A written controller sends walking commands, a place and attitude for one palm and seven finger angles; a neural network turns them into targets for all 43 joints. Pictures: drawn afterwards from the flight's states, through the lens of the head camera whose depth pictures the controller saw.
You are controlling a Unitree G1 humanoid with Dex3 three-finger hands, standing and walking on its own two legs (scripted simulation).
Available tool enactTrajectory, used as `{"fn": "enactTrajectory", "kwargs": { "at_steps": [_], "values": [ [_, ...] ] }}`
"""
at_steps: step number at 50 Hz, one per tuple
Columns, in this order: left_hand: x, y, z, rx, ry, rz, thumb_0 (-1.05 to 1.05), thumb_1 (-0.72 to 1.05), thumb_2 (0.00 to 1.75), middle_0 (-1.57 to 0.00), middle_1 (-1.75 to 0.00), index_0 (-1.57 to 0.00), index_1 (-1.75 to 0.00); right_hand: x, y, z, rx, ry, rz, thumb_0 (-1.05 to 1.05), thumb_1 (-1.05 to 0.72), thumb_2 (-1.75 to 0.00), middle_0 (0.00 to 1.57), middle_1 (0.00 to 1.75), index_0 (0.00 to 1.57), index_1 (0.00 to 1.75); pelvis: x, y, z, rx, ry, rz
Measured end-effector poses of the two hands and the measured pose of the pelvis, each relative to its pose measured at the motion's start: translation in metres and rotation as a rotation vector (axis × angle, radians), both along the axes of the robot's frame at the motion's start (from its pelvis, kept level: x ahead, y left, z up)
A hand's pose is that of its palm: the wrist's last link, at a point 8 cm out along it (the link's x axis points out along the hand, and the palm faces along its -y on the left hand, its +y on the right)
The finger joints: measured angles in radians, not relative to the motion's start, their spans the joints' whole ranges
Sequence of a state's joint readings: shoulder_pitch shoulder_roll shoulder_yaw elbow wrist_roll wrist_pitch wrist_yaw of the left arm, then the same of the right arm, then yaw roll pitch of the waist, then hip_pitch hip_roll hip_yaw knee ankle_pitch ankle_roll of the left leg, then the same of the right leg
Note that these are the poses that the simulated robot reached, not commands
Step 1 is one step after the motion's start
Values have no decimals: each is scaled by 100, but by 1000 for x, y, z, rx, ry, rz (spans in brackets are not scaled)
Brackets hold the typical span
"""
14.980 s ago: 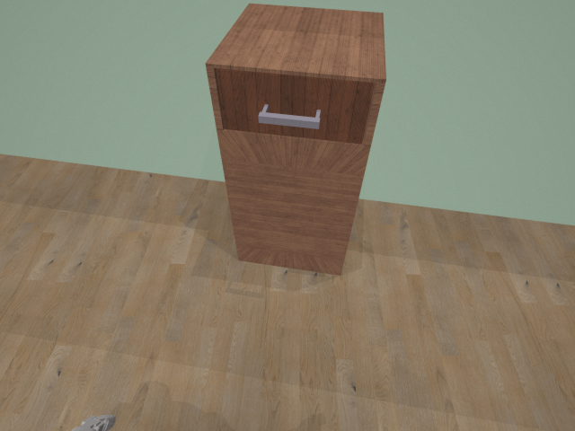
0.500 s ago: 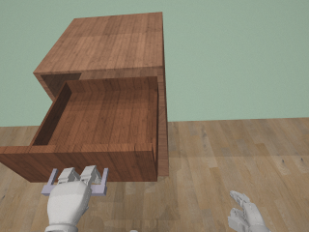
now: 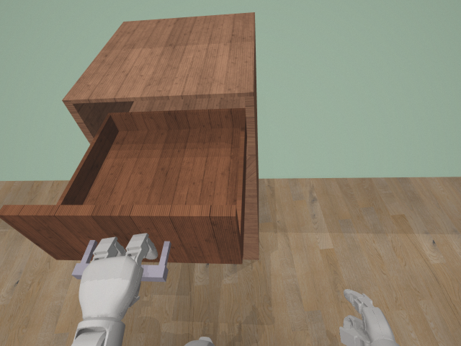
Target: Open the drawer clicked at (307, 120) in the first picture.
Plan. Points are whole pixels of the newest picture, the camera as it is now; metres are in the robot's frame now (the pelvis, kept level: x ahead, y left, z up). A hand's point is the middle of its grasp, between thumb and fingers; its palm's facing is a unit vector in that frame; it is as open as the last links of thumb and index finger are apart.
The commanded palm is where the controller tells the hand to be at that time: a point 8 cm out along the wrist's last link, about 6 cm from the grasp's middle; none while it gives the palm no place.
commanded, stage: open the thumb to release the handle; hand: left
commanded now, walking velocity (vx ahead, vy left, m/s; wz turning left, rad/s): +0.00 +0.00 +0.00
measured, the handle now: (124, 259) +0.25 +0.21 +0.04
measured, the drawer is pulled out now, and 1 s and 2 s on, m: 0.30 0.30 0.30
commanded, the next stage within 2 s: lift the hand off the handle in 0.32 s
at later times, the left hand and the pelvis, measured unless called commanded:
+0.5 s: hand (127, 291) +0.21 +0.20 +0.01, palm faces +0.03 -0.15 -0.99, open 13.4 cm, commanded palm +0.18 +0.20 +0.06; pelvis -0.01 +0.01 +0.00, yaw +0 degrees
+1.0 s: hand (122, 284) +0.21 +0.20 +0.03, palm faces +0.02 -0.15 -0.99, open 13.2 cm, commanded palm +0.19 +0.20 +0.11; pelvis -0.01 +0.01 +0.01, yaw +0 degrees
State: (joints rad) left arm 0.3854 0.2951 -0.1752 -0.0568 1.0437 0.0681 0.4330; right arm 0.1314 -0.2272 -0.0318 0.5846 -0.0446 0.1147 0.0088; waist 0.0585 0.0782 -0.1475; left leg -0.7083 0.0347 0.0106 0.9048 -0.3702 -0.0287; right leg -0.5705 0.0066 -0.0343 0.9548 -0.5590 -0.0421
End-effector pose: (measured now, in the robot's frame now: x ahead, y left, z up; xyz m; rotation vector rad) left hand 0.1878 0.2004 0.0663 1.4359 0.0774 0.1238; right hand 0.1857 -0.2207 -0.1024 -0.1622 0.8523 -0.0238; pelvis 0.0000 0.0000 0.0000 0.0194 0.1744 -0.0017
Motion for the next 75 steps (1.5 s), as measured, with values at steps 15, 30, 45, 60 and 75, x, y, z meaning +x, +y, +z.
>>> {"fn": "enactTrajectory", "kwargs": {
  "at_steps": [15,30,45,60,75],
  "values": [
    [-2,2,-1,-16,13,-13,0,-17,44,-34,-123,-35,-125,-1,5,11,-12,-29,4,1,-90,-89,20,30,20,30,-6,4,4,-9,-18,3],
    [-4,8,-2,-9,4,-12,0,-48,31,-31,-120,-34,-122,-5,11,11,-15,-16,5,1,-90,-89,20,30,20,30,-9,7,4,-13,-19,2],
    [1,9,4,-5,23,-19,0,-49,30,-33,-121,-40,-125,-7,13,12,-23,-10,-10,1,-90,-89,20,30,20,30,-11,9,8,-17,-40,9],
    [1,9,45,-27,-16,-21,0,-49,30,-36,-122,-43,-124,8,20,28,5,-68,15,1,-90,-89,20,30,20,30,-6,10,19,-11,-86,8],
    [-1,7,95,-27,-56,-35,0,-49,30,-34,-121,-39,-123,33,31,51,43,-132,66,1,-90,-89,20,30,20,30,-1,8,32,-6,-141,5]
  ]
}}
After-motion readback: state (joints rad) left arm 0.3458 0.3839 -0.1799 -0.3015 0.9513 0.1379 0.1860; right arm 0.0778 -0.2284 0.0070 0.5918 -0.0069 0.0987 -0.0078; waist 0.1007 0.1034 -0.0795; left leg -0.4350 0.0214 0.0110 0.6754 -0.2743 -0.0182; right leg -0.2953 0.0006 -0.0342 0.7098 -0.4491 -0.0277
